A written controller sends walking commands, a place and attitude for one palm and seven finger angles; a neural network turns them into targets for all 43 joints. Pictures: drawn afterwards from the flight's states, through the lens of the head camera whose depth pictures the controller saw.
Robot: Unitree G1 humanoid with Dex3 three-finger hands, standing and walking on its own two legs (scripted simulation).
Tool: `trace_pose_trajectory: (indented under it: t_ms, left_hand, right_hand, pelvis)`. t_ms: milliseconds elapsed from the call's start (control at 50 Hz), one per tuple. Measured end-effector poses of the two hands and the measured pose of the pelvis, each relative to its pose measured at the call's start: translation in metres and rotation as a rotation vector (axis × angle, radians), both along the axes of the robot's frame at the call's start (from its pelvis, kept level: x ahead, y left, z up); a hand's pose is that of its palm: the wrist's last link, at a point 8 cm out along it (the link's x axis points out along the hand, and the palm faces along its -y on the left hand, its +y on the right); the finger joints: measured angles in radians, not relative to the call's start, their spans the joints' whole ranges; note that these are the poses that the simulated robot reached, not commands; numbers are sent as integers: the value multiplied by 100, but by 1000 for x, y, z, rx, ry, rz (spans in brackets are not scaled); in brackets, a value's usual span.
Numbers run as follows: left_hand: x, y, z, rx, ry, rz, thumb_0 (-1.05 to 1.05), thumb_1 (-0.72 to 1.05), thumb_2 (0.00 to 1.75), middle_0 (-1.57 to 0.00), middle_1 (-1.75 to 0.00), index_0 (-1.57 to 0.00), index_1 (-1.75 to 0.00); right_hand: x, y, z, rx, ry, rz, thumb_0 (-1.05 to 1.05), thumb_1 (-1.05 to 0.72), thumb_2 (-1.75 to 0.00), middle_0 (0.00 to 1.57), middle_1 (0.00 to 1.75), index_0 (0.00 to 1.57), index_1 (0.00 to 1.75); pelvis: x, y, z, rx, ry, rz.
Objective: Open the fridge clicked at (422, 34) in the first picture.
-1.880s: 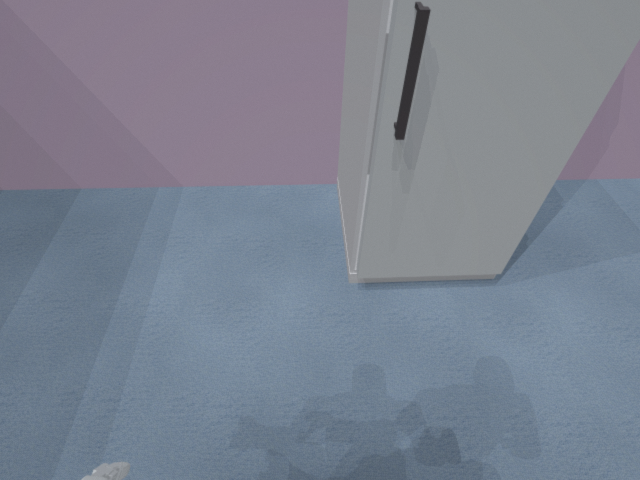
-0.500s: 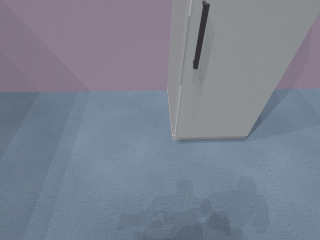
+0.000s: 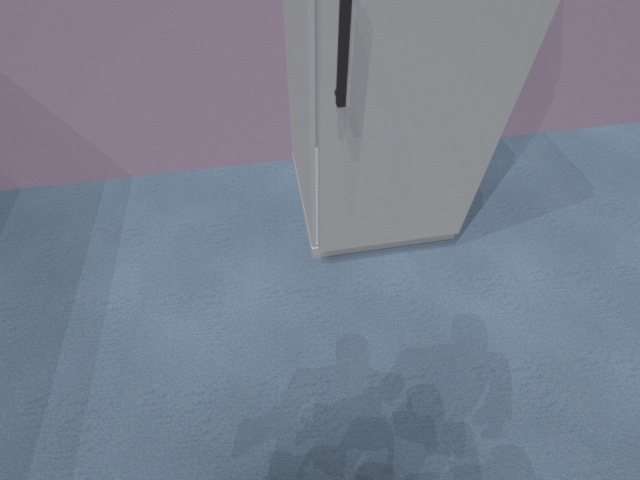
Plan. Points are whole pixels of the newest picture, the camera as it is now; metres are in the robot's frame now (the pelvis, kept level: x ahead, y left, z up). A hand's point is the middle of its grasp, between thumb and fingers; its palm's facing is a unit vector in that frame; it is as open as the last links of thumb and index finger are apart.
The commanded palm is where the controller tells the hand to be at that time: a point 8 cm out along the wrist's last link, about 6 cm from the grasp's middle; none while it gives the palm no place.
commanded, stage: walk to a spot facing it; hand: left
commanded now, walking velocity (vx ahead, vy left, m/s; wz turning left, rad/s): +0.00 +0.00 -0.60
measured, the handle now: (341, 40) +0.92 +0.03 +0.11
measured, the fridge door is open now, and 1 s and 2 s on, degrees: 0 0 0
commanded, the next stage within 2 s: none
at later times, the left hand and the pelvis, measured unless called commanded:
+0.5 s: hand out of the picture +0.06 +0.18 -0.15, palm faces -0.15 -0.96 -0.25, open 7.4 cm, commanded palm none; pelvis -0.02 -0.01 +0.01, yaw -14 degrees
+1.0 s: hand out of the picture +0.14 +0.20 -0.16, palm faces -0.51 -0.83 -0.20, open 7.4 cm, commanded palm none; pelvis -0.04 +0.06 +0.01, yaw -34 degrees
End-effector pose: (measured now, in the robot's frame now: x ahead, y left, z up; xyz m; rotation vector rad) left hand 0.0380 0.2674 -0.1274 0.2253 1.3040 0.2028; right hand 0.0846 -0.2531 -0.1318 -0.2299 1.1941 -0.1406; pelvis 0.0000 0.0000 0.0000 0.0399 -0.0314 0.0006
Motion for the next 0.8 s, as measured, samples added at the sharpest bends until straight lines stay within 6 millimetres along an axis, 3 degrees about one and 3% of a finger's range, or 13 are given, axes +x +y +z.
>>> trace_pose_trajectory:
  t_ms: [120, 280, 440, 620, 680, 800]
  left_hand:
    - [1, -32, -3, 8, -15, -44, 1, 91, 90, -20, -30, -20, -30]
    - [-3, -55, 14, -16, 21, -80, 1, 91, 90, -20, -30, -21, -30]
    - [17, -46, 14, -24, -6, -154, 1, 91, 90, -20, -30, -21, -30]
    - [51, -8, -2, -44, -42, -262, 1, 91, 90, -20, -30, -21, -30]
    - [67, 6, -9, -58, -53, -301, 1, 91, 90, -20, -30, -20, -30]
    - [93, 17, -1, -77, -71, -394, 1, 91, 90, -20, -30, -20, -30]
  right_hand:
    - [-27, -18, -28, 48, 35, -78, 0, -90, -90, 21, 30, 21, 30]
    - [-43, -34, -1, 38, 30, -146, 1, -91, -90, 20, 30, 20, 30]
    - [-50, -39, 13, -15, -27, -222, 0, -91, -90, 20, 30, 20, 30]
    - [-65, -3, 31, -65, -121, -301, 0, -91, -90, 20, 30, 20, 30]
    - [-86, 16, 36, -85, -129, -340, 0, -91, -90, 20, 30, 20, 30]
    - [-139, 48, 43, -88, -58, -436, 0, -90, -90, 21, 30, 21, 30]
  pelvis:
    - [-6, -20, -13, -10, 4, -54]
    - [-13, -29, 10, 5, 44, -125]
    - [-17, -16, 13, -6, 63, -209]
    - [-27, 24, 7, -30, 72, -317]
    - [-30, 39, 5, -34, 57, -353]
    - [-31, 56, 14, -64, 43, -441]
